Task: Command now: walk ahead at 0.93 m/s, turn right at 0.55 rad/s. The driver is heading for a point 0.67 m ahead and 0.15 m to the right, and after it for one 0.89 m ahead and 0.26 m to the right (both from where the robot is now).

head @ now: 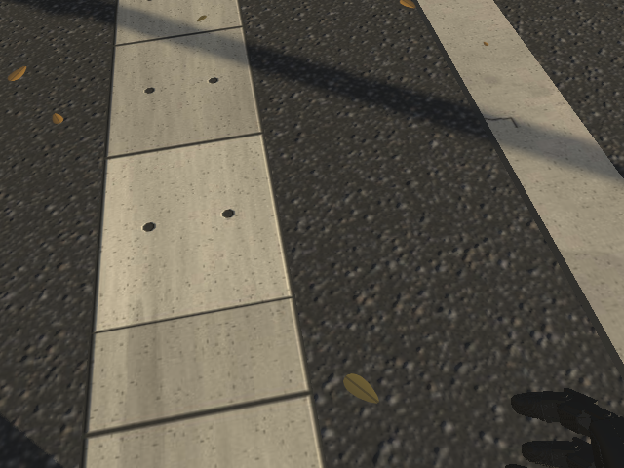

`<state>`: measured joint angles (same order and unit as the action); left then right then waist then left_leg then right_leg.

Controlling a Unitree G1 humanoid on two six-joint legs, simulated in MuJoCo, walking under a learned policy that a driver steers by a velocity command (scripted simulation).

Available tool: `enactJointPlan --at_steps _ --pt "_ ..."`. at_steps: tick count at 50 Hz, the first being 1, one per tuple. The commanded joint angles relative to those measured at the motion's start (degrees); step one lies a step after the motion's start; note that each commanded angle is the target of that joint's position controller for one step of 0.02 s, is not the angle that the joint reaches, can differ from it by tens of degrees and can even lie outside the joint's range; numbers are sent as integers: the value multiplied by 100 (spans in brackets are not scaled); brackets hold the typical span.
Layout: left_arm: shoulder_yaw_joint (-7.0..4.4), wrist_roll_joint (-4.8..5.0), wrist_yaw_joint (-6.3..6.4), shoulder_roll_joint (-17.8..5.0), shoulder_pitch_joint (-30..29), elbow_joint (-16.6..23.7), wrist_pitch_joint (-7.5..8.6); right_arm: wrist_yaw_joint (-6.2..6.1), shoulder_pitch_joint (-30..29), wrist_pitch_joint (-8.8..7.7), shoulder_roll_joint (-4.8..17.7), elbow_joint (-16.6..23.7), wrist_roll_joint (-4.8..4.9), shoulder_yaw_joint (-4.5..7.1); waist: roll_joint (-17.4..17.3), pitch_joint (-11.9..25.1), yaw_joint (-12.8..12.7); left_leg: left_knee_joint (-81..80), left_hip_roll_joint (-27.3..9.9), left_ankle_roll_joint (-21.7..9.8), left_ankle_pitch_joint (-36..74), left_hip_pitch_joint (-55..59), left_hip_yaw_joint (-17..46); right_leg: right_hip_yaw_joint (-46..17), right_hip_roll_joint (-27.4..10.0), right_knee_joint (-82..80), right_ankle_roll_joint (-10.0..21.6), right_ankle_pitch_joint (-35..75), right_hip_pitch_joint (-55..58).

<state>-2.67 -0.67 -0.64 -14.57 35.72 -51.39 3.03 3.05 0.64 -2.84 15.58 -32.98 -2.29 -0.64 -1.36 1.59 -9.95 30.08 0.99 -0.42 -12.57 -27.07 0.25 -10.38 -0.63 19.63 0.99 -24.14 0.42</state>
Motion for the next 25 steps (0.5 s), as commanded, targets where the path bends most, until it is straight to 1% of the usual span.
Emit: enactJointPlan --at_steps 1,2,3,4,5,6,7,8,9,10,11,12,13,14,15,16,17,18,19,20,21,22,23,24,25 --pt "-253 167 -43 -1096 -1061 581 259 -374 2365 -200 1342 -131 -126 537 146 1283 2085 -471 -1138 -467 -1412 4661 1105 -117 -173 3007 628 2988 -2817" --pt "-88 309 -38 -352 -834 862 287 -427 2875 -159 1812 -239 -239 651 -1279 2094 1990 -1184 -2814 -852 -3656 5844 3749 446 422 4739 519 -517 -4456" --pt "-143 172 10 -751 -1224 835 181 -451 2468 -115 1481 -240 -150 616 -703 1403 1858 -1515 -2767 -890 -3901 4733 4188 482 80 5397 583 33 -4849" --pt "-180 76 -37 -777 -1631 868 123 -433 2067 -127 1012 -274 -125 490 -367 557 1672 -1498 -2392 -788 -3046 4020 3201 532 -180 5392 591 520 -4929" --pt "-162 37 -112 -658 -1701 827 83 -400 1927 -150 750 -352 -103 434 -280 143 1514 -1690 -2122 -734 -2140 3478 2418 588 -352 5248 534 766 -4810" --pt "-163 -35 -179 -582 -1757 792 9 -400 1863 -174 577 -416 -77 387 -420 -160 1378 -1849 -1886 -648 -1550 3101 1836 621 -447 5148 471 855 -4733" --pt "-147 -97 -239 -463 -1788 779 -88 -406 1899 -208 447 -539 -17 349 -549 -442 1256 -1995 -1698 -551 -1127 2823 1323 661 -533 5163 415 902 -4754" --pt "-123 -111 -282 -356 -1935 870 -162 -385 1967 -261 391 -650 44 341 -674 -591 1188 -2057 -1687 -525 -663 2714 1003 689 -597 5144 389 947 -4863" --pt "-107 -117 -322 -303 -2152 963 -218 -355 2047 -309 304 -757 88 328 -617 -717 1146 -2116 -1652 -504 -135 2720 683 724 -625 5198 381 1031 -5077" --pt "-85 -132 -362 -260 -2382 1085 -250 -333 2113 -350 251 -852 106 317 -578 -787 1105 -2177 -1644 -506 332 2704 378 772 -629 5239 367 1200 -5249" --pt "-57 -130 -394 -243 -2610 1216 -261 -318 2056 -386 230 -902 98 313 -541 -827 1022 -2263 -1589 -482 749 2603 37 828 -621 5158 362 1416 -5297" --pt "-23 -122 -433 -234 -2821 1369 -254 -321 1957 -430 256 -956 90 317 -576 -911 911 -2346 -1529 -438 1198 2425 -322 870 -638 4875 374 1704 -5216" --pt "6 -105 -468 -263 -3023 1476 -246 -329 1854 -457 276 -1010 80 323 -533 -1005 837 -2424 -1406 -384 1606 2245 -708 1001 -611 4472 394 1960 -5031" --pt "48 -96 -514 -290 -3235 1577 -239 -342 1777 -469 346 -1055 75 338 -414 -1090 798 -2551 -1299 -325 1869 2048 -1055 1235 -570 3884 455 2227 -4675" --pt "81 -80 -556 -288 -3316 1571 -234 -363 1786 -470 426 -1109 75 351 -205 -1054 811 -2594 -1146 -245 2407 1994 -1411 1550 -419 3451 546 2451 -4255" --pt "135 -94 -587 -232 -3561 1721 -216 -373 1895 -481 600 -1160 83 374 -173 -1187 816 -2501 -1266 -220 3411 1893 -1563 1799 -340 2939 672 2528 -3838" --pt "135 -82 -581 -299 -3616 1725 -216 -390 2021 -482 737 -1236 94 399 -113 -1075 797 -2248 -1288 -181 4884 2104 -1644 2079 -55 2724 793 2586 -3401" --pt "109 -74 -547 -413 -3430 1643 -214 -416 2153 -444 931 -1262 100 444 -197 -810 692 -1777 -1307 -145 6155 2457 -1666 2261 222 2621 895 2467 -3006" --pt "53 -46 -499 -592 -2969 1511 -211 -457 2136 -363 1172 -1225 76 507 -358 -425 420 -1037 -1386 -124 7097 2707 -1631 2318 458 2580 979 2153 -2450" --pt "-49 -45 -444 -838 -2029 1276 -199 -490 1967 -250 1399 -1169 35 566 -457 148 -112 273 -1511 -163 7658 2655 -1557 2194 651 2592 1106 1827 -1406" --pt "-218 -61 -341 -1148 -708 884 -191 -492 1724 -163 1489 -1047 5 589 -422 828 -682 1973 -1555 -227 7216 2103 -1399 1818 754 2349 1295 1583 165" --pt "-394 -34 -174 -1451 -403 669 -230 -397 1795 -139 1261 -1097 -43 557 226 851 -569 4071 -912 -106 3085 901 -1367 1241 574 1976 1429 1170 1273" --pt "-506 -44 -78 -2042 -943 812 -314 -316 2074 -210 362 -795 -121 305 1627 661 269 6558 -49 114 -1869 -1036 -1084 -803 -602 2100 1873 2162 1840" --pt "-577 -96 -58 -2312 -1000 1104 -364 -329 1904 -340 663 -173 35 292 1387 1916 246 7063 91 116 -1552 -2260 233 -3226 -1317 507 2745 481 2827" --pt "-563 -67 11 -2047 -1092 1116 -366 -325 1331 -448 929 -109 -7 290 428 1215 192 6492 -248 81 -1006 -2526 481 -3571 -1368 -404 2445 -420 2112"
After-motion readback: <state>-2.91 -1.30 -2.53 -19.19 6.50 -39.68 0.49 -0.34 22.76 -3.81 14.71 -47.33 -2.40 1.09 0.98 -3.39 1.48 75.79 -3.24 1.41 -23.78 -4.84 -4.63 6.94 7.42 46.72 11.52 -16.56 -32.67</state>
